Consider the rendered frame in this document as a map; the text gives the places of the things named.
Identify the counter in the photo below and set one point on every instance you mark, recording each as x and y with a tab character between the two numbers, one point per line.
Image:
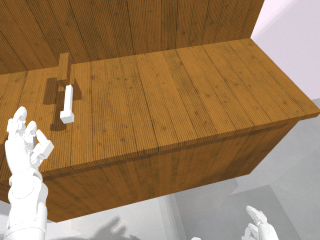
168	95

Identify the robot right hand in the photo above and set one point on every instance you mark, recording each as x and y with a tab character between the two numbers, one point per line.
263	231

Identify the tap lever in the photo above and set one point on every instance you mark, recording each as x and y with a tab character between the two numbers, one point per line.
67	115

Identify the robot left hand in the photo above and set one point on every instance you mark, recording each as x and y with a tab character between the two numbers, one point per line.
19	148

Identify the left robot forearm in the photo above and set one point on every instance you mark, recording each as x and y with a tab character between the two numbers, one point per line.
27	218

